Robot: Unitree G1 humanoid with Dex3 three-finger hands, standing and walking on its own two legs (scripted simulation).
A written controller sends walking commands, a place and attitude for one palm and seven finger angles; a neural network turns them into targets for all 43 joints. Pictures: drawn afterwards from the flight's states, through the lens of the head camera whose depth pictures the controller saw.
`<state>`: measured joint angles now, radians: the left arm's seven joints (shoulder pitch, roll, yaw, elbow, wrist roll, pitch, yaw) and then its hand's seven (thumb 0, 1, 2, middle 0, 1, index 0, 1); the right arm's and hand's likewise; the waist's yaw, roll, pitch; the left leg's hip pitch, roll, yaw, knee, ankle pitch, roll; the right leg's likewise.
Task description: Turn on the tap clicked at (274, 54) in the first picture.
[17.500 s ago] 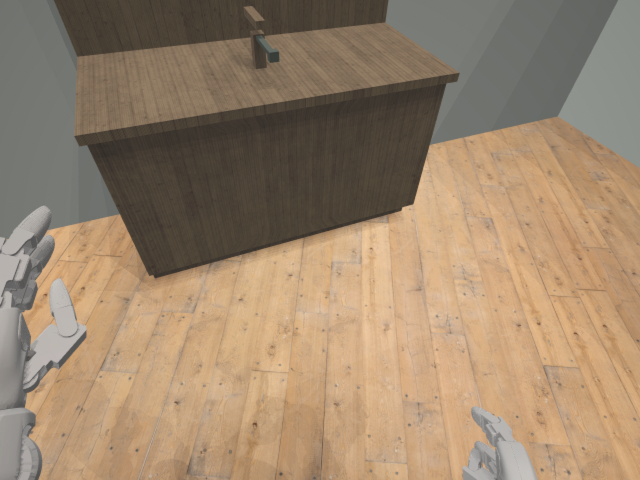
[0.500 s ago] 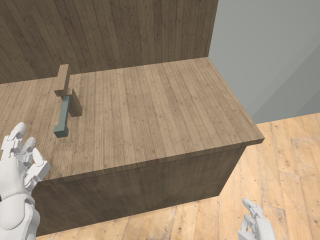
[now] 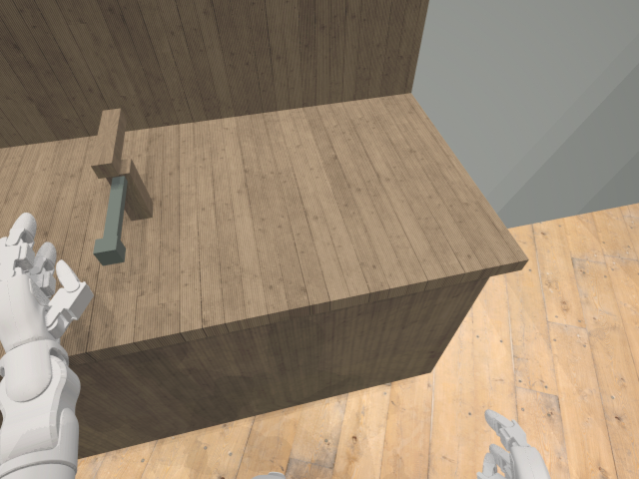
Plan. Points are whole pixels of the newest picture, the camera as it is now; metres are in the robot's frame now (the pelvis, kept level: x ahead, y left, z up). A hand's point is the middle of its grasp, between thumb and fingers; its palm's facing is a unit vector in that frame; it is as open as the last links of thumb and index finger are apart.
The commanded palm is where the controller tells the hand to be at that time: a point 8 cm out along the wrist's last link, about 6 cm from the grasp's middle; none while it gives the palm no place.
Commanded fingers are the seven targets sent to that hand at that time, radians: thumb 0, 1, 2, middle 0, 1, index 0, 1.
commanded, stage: reach beside the lever's end, fingers flat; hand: left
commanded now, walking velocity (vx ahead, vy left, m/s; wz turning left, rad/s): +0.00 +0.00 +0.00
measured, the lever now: (110, 250) +0.37 +0.32 +0.06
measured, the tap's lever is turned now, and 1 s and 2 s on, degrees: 0 0 12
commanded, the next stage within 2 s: push the lever round in 0.80 s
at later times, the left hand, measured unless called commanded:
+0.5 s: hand (83, 271) +0.34 +0.34 +0.06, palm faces +0.54 -0.84 -0.09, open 7.8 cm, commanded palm +0.29 +0.36 +0.06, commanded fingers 0.00 0.90 0.90 -0.15 -0.15 -0.15 -0.15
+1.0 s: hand (85, 272) +0.34 +0.34 +0.06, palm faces +0.55 -0.83 -0.09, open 7.8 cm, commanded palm +0.30 +0.35 +0.06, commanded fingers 0.00 0.90 0.90 -0.15 -0.15 -0.15 -0.15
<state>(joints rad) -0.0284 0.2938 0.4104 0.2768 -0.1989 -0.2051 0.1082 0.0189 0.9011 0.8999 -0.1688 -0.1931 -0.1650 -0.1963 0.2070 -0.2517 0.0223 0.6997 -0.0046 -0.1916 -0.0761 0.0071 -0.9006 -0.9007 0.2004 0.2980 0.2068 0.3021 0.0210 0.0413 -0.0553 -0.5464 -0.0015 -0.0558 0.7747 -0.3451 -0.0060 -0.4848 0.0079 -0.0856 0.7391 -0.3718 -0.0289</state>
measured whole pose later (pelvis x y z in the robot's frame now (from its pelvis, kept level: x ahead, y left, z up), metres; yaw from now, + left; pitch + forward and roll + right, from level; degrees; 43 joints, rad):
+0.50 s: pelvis +0.00 +0.00 -0.01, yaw -1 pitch +11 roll -2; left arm -0.25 0.42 0.55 0.63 -0.20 -0.29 -0.01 0.02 0.90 0.90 -0.15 -0.15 -0.15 -0.15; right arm 0.26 -0.28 0.01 0.70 0.00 -0.11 -0.07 0.01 -0.90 -0.90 0.20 0.30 0.21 0.30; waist -0.02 0.03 -0.07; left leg -0.69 0.01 -0.06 0.87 -0.38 -0.01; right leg -0.62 0.02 -0.09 0.82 -0.39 -0.03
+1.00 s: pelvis +0.00 +0.01 -0.01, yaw -1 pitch +12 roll -2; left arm -0.20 0.37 0.51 0.55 -0.19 -0.31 0.04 0.02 0.90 0.90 -0.15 -0.15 -0.15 -0.15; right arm 0.25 -0.26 0.01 0.68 -0.01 -0.09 -0.06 0.00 -0.90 -0.90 0.20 0.30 0.21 0.30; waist -0.01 0.03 -0.09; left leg -0.69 0.01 -0.06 0.88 -0.40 0.00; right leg -0.62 0.02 -0.08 0.82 -0.40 -0.02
